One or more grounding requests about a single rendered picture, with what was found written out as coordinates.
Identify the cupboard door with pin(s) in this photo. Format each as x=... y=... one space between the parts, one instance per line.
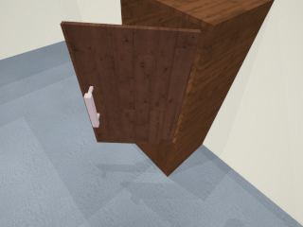
x=139 y=76

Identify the handle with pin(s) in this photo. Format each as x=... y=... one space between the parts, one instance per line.
x=91 y=107

